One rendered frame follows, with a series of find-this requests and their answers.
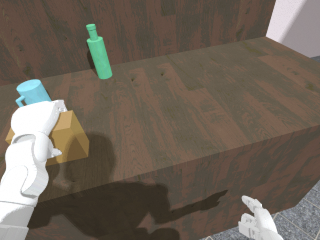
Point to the left robot hand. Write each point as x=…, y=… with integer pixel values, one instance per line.
x=40, y=116

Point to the right robot hand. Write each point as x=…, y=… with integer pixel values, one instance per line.
x=262, y=221

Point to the table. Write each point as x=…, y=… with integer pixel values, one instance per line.
x=201, y=109

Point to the sponge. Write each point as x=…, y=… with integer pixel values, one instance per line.
x=67, y=136

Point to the robot left forearm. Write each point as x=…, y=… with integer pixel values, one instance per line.
x=25, y=178

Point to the robot right forearm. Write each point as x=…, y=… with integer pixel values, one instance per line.
x=269, y=235

